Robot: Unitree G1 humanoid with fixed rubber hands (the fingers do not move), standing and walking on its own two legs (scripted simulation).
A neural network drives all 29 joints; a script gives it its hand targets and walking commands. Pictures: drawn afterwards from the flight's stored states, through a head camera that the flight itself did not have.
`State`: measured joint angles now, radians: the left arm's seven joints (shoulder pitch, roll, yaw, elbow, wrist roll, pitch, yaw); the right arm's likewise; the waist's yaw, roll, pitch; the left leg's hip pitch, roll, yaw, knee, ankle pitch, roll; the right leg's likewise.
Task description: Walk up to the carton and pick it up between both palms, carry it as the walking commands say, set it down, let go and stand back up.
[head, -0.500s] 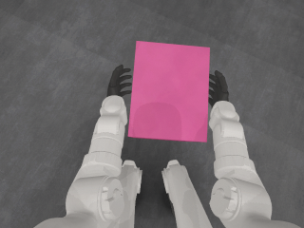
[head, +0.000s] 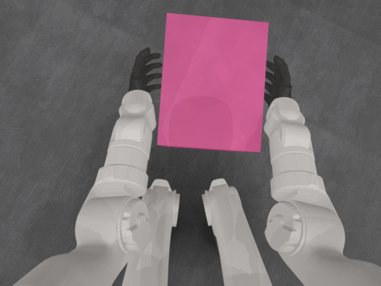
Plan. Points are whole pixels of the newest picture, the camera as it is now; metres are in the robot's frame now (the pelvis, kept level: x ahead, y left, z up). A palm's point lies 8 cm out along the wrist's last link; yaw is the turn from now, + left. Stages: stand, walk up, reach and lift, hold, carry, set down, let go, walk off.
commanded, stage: set down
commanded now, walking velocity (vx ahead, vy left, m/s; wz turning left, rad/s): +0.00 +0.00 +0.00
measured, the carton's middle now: (206, 98) +0.49 -0.04 -0.17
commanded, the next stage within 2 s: none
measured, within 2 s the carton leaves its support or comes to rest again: rests again in 2.00 s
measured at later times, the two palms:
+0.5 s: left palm (148, 92) +0.51 +0.09 -0.18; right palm (263, 100) +0.48 -0.18 -0.18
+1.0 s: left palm (155, 97) +0.52 +0.09 -0.26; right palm (254, 103) +0.50 -0.18 -0.26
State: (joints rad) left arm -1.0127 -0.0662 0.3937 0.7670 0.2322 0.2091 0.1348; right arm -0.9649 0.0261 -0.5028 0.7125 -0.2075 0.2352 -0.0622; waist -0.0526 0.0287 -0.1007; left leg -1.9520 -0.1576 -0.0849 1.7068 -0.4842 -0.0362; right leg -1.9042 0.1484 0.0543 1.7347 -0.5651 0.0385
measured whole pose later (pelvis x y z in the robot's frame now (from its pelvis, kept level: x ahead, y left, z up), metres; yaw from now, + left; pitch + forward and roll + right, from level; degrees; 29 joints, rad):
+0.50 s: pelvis -0.01 +0.00 -0.07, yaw -1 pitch +43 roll -1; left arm -1.20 0.00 0.39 0.83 0.19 0.22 0.15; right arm -1.13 -0.04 -0.48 0.76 -0.18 0.25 -0.08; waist -0.04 0.03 0.02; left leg -2.16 -0.17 -0.07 1.92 -0.51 -0.05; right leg -2.11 0.17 0.04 1.95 -0.59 0.05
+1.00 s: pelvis -0.01 +0.00 -0.12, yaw -1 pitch +41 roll +0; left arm -1.30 0.08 0.34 0.88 0.11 0.19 0.16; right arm -1.25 -0.11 -0.40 0.83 -0.10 0.23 -0.12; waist -0.04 0.02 0.18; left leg -2.26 -0.16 -0.04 2.10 -0.55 -0.06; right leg -2.22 0.18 0.03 2.14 -0.63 0.05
